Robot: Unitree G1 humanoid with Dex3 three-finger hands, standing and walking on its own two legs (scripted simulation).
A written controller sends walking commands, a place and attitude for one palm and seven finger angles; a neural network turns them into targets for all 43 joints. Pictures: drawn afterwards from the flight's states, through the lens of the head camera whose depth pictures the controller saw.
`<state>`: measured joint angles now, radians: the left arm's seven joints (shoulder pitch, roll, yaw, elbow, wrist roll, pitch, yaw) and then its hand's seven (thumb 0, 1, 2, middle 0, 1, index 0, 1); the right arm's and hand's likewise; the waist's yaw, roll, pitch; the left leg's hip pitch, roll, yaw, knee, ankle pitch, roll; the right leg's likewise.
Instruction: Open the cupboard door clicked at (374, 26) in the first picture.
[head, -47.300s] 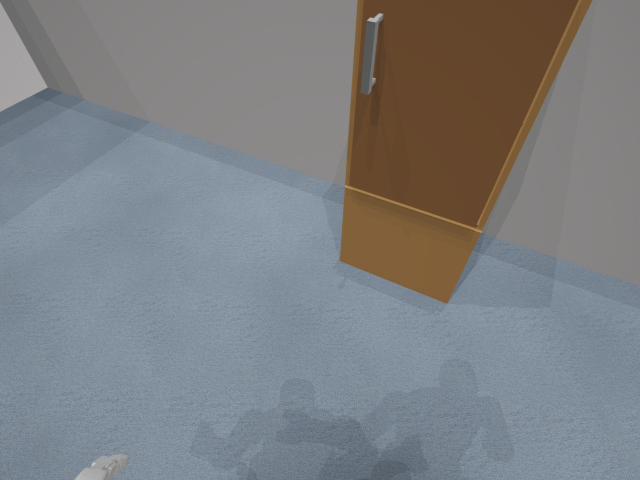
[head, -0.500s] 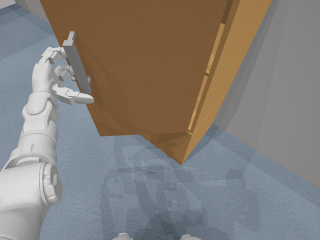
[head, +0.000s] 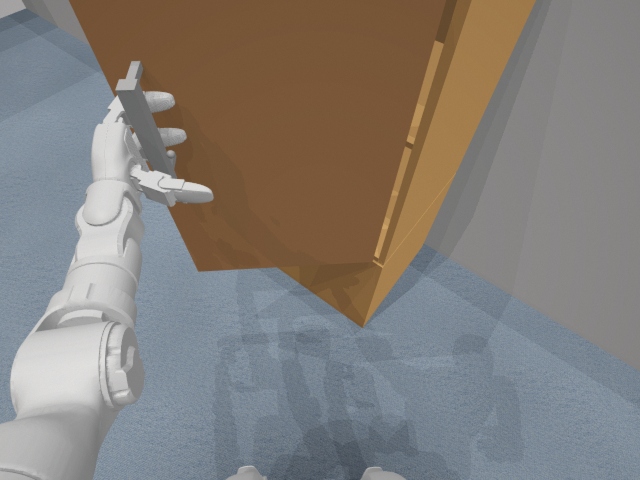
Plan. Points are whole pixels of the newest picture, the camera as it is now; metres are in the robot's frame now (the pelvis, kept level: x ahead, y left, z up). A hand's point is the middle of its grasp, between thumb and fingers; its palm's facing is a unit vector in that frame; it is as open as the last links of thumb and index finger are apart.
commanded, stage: slide the fingers in behind the handle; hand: left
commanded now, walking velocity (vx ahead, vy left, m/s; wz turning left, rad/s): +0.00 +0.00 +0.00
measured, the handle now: (153, 129) +0.54 +0.19 +0.12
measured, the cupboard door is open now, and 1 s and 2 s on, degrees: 42 42 79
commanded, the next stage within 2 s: close the thumb around the handle in 0.24 s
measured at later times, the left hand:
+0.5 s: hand (167, 157) +0.48 +0.16 +0.12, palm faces +0.05 -1.00 +0.01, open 13.4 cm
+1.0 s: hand (168, 155) +0.49 +0.16 +0.12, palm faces +0.05 -1.00 +0.01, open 5.5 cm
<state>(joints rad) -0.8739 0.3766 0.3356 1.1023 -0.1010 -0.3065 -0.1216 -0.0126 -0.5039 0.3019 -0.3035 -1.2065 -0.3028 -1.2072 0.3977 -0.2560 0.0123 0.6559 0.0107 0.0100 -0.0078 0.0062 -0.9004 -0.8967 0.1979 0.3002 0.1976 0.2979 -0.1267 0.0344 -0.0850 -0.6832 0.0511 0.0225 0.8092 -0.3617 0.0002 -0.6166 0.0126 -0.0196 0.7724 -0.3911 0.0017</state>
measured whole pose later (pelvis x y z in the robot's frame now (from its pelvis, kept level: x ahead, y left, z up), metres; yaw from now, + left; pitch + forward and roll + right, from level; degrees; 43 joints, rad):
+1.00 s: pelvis +0.00 +0.00 +0.00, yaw +0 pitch +13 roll -2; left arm -0.88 0.38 0.33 1.11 -0.11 -0.31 -0.13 0.01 0.76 0.84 -0.39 -1.33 -0.39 -1.33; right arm 0.39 -0.26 0.01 0.66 0.01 0.02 -0.02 0.01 -0.90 -0.90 0.20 0.30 0.20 0.30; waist -0.13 0.03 -0.08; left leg -0.68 0.05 0.02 0.81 -0.36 0.00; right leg -0.61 0.01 -0.02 0.77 -0.39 0.00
